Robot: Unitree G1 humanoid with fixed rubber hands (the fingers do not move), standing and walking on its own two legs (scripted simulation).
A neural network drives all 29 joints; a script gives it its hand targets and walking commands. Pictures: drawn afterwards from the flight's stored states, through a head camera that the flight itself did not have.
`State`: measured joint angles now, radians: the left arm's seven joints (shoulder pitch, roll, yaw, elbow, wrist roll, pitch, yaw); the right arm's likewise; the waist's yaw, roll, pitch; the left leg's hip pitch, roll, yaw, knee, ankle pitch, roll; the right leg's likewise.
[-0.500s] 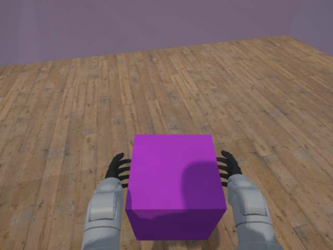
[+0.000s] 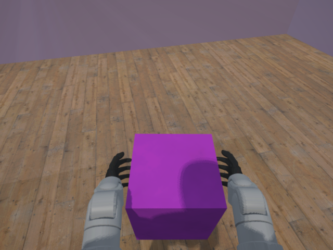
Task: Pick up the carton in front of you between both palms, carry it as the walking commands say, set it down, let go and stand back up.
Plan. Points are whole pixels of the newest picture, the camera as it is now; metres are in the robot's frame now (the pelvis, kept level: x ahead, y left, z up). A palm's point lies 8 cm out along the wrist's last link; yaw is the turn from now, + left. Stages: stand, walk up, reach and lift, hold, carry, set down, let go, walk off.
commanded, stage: carry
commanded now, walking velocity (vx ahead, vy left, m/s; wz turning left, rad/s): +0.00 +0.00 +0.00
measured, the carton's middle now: (172, 188) +0.32 +0.00 -0.05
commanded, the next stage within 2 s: hold in 0.32 s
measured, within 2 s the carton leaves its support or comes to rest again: neither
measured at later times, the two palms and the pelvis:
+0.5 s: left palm (128, 181) +0.30 +0.11 +0.04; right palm (253, 191) +0.26 -0.18 +0.04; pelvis -0.01 +0.00 +0.01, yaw -8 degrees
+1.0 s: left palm (119, 169) +0.32 +0.14 +0.05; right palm (243, 191) +0.25 -0.15 +0.06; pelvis +0.00 +0.06 +0.01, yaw -14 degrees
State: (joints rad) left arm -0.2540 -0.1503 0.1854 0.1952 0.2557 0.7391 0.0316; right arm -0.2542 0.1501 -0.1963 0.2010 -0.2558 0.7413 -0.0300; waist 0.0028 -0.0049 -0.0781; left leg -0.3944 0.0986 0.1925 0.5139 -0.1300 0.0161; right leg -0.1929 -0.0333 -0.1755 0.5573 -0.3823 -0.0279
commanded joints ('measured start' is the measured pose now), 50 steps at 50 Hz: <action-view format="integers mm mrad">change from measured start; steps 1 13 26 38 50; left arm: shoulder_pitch -455 -453 -437 -497 -539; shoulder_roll -921 -919 -933 -962 -974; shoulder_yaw -552 -552 -542 -471 -490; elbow -49 -49 -53 68 55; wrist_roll -260 -260 -237 -189 -216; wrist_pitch -36 -37 -84 -68 -54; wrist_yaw -237 -237 -250 -271 -287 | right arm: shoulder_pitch -476 -475 -483 -560 -555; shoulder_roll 897 899 923 925 936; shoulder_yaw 553 555 523 442 392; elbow -62 -64 19 119 133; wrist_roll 262 263 226 213 186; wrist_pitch -43 -42 -120 -109 -111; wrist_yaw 244 243 244 301 303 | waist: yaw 0 1 13 7 -10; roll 6 3 -35 -2 34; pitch -252 -254 -173 -100 -149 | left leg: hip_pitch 208 203 423 637 630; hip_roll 80 78 -228 -190 -146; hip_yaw -100 -98 -248 -243 -284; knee -30 -26 -122 -143 -184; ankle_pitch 161 167 177 92 56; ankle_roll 5 2 -12 -26 -40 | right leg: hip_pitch -43 -46 119 -142 -97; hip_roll -122 -125 82 101 129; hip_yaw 106 108 295 265 264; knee -119 -112 -249 -289 -274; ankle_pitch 212 233 459 159 142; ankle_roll -5 -9 40 -2 -14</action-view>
